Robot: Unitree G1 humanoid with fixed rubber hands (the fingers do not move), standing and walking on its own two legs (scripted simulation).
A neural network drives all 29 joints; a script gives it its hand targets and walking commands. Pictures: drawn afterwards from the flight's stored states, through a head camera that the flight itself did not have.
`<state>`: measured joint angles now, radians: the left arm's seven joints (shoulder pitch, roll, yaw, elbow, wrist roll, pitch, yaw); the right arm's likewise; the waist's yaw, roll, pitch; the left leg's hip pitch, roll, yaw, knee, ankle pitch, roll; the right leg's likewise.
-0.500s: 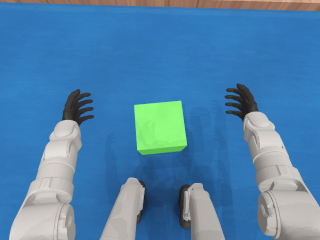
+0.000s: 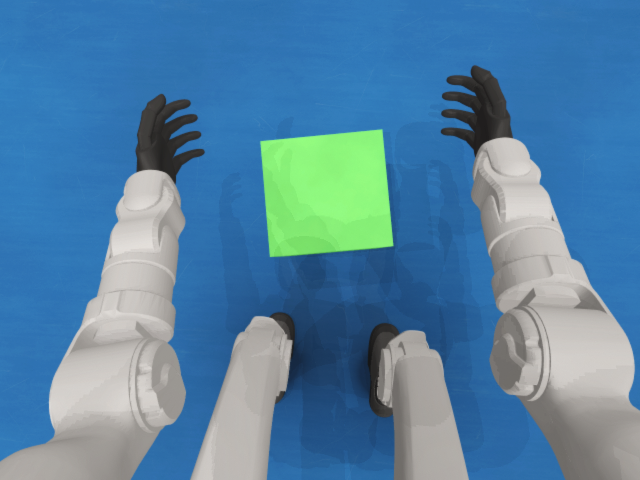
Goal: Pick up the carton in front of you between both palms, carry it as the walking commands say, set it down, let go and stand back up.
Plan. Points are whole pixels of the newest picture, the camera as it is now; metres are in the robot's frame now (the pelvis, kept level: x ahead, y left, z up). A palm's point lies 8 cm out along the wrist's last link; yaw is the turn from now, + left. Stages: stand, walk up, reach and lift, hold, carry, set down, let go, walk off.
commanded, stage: reach and lift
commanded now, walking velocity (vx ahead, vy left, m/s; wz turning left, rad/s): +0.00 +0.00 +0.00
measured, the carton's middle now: (327, 202) +0.46 +0.04 -0.47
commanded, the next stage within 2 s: none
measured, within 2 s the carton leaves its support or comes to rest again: leaves its support in 1.46 s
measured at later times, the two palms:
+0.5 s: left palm (217, 200) +0.44 +0.22 -0.35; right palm (434, 183) +0.49 -0.15 -0.35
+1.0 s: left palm (230, 197) +0.45 +0.22 -0.40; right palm (419, 186) +0.50 -0.13 -0.40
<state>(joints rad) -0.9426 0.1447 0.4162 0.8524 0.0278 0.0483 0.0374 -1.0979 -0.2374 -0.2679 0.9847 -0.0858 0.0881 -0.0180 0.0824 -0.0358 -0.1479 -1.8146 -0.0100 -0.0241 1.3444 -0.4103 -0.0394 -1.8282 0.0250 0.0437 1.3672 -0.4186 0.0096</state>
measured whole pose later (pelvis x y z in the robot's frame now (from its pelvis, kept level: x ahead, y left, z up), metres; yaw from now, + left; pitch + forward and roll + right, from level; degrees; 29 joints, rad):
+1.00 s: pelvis -0.04 +0.01 -0.22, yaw +1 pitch +39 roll +1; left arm -1.31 0.28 0.14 1.12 -0.26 -0.02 0.14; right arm -1.40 -0.36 0.01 1.16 0.21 0.02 -0.11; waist 0.07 0.00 0.29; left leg -2.29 -0.04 -0.02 2.15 -0.54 -0.05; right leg -2.29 0.04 0.05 2.18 -0.57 0.04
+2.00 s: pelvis -0.05 +0.00 -0.12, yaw +0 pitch +43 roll +1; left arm -1.03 0.01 0.52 0.73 0.19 0.33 0.06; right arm -1.10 -0.03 -0.44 0.82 -0.22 0.31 -0.06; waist 0.04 -0.02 -0.16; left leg -2.08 -0.10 -0.08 1.81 -0.48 -0.08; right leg -2.08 0.12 0.08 1.83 -0.50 0.06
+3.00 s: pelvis +0.05 +0.00 +0.14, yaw +0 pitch +16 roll +0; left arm -0.36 -0.12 0.32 0.55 0.19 0.34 0.04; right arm -0.36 0.14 -0.31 0.56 -0.20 0.32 -0.05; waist 0.01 -0.01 -0.18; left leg -0.73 -0.07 -0.14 0.80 -0.34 -0.03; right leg -0.73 0.08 0.14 0.81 -0.35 0.02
